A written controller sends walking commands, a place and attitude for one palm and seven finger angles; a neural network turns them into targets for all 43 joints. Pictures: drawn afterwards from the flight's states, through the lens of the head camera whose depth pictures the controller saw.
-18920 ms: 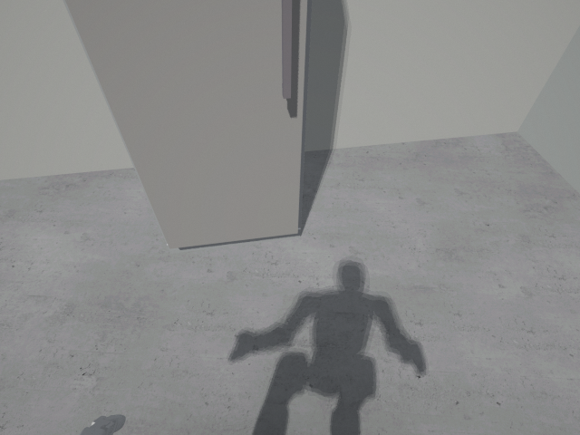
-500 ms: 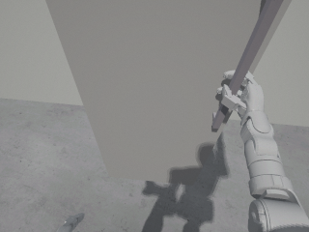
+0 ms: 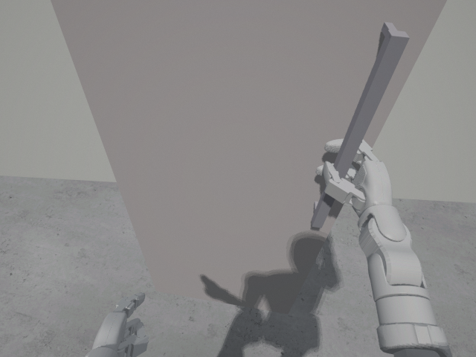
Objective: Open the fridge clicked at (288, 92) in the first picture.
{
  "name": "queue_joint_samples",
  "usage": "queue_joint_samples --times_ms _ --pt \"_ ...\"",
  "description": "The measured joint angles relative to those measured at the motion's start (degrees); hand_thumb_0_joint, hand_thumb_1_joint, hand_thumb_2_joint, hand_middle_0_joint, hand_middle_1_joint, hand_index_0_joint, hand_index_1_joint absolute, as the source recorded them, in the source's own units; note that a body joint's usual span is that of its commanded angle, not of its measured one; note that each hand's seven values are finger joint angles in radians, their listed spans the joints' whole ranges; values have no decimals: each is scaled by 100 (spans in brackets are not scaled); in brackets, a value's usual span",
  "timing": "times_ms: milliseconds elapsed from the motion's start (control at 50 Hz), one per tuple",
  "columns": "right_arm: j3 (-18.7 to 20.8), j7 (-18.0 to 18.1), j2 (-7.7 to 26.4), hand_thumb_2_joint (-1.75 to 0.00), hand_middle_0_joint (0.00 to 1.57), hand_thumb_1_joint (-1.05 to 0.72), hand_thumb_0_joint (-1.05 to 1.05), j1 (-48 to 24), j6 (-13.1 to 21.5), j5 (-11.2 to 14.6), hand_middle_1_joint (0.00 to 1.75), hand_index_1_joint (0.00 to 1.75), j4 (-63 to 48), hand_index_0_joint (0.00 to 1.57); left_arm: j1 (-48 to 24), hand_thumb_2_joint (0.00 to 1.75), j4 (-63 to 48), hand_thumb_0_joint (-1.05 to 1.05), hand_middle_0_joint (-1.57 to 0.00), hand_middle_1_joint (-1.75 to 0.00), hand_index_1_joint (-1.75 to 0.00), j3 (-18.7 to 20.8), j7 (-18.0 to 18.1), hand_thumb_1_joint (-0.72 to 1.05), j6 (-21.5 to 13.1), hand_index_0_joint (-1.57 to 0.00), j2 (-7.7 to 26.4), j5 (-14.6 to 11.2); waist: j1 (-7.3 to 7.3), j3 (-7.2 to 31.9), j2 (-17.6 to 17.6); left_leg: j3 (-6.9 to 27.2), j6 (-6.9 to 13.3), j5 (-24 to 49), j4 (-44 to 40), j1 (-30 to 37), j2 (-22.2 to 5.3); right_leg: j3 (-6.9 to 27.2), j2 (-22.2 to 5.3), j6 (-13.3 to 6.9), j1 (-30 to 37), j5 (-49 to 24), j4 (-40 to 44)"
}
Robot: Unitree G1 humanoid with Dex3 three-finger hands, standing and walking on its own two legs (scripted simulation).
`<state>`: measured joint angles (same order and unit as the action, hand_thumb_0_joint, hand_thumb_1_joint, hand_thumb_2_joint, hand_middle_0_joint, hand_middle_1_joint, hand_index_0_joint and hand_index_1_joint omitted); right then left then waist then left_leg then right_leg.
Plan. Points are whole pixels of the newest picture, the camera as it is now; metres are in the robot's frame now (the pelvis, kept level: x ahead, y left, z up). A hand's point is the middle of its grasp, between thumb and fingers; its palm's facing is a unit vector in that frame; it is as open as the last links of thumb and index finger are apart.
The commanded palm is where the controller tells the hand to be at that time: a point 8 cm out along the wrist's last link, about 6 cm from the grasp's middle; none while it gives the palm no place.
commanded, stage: walk backward, drawing the door open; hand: right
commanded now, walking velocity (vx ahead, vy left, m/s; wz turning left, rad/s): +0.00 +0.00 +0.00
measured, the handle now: (344, 148) +0.42 -0.14 +0.17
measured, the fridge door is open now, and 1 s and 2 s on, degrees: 7 38 71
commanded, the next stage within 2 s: stop walking and hold the door back in 1.92 s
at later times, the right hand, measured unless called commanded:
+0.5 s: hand (317, 247) +0.25 -0.08 +0.14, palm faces -0.02 +0.99 -0.15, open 6.4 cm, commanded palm +0.22 -0.13 +0.15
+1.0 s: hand (258, 320) +0.15 +0.00 +0.14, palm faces +0.29 +0.93 -0.21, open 6.7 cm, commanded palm +0.10 -0.04 +0.15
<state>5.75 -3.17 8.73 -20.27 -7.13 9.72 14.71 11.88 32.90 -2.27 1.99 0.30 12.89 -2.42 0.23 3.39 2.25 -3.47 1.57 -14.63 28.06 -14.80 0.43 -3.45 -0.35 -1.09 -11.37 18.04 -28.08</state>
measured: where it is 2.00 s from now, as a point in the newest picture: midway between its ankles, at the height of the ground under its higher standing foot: outside the picture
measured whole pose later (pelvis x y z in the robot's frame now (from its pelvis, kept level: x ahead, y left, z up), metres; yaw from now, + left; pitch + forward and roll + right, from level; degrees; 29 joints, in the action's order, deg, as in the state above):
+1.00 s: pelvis -0.08 +0.18 -0.01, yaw -22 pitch +1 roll +0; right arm -2.5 3.3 11.3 9.0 2.2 0.5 -23.6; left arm 12.6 36.4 2.0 4.4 -4.6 9.1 2.0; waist 5.4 -4.4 2.6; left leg 1.5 -1.2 -23.9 45.3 -23.7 2.2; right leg 8.4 -6.2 2.6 -23.3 11.0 -29.7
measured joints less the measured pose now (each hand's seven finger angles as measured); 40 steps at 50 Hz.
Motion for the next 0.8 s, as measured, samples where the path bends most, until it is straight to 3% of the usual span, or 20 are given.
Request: queue_joint_samples --times_ms 100,200,300,500,620,700,760,800 --pt "-188 2 1 -76 36 -72 1 739 -41 -45 138 136 -864 33 -47 90 -159 1 -20 -30 -30 -74 13 90 90 -20 -24 2 27 -57 30 1 6 11 -33 152 20 -1 -19 10 146 -7 21" --pt "-677 409 140 -76 40 -67 0 1186 626 -363 138 136 -1341 33 -244 90 -100 1 -20 -30 -30 -45 183 90 244 -20 14 170 53 -259 128 -86 -16 179 -208 143 29 83 -31 -5 10 -92 -16" --pt "-930 627 115 -76 43 -65 -1 1590 923 -506 139 136 -1828 32 -338 90 -92 1 -20 -30 -30 16 223 90 535 -20 1 225 57 -408 105 -55 -38 340 -292 51 -36 51 40 -23 -23 -311 191" --pt "-1087 847 99 -73 43 -67 -2 2199 985 -701 140 135 -2499 28 -278 90 -218 1 -20 -30 -30 -39 192 90 673 -20 -256 283 217 -457 -62 -92 -8 467 -140 -237 -144 87 137 36 -148 -691 445" --pt "-1055 837 105 -72 43 -67 -2 2406 963 -787 140 135 -2896 26 -224 90 -115 1 -20 -30 -30 17 206 90 486 -21 -414 339 337 -506 -131 -34 -94 359 134 -548 39 439 144 205 -465 -908 424" --pt "-1010 806 61 -73 44 -67 -3 2588 983 -827 139 135 -3179 26 -243 90 68 1 -20 -30 -30 139 207 90 295 -21 -410 339 254 -620 -52 -199 147 481 48 -584 204 713 39 343 -622 -992 379" --pt "-968 809 65 -74 44 -66 -3 2786 947 -839 139 135 -3424 26 -258 90 199 1 -20 -30 -30 244 212 90 140 -21 -399 292 236 -660 -38 -406 537 577 -87 -546 302 759 -103 174 -806 -690 95" --pt "-981 794 62 -74 44 -66 -3 2873 907 -874 139 135 -3552 26 -229 90 280 1 -20 -30 -30 318 224 90 -5 -21 -372 273 284 -667 -57 -613 656 603 -156 -516 310 586 -174 110 -991 -199 -439"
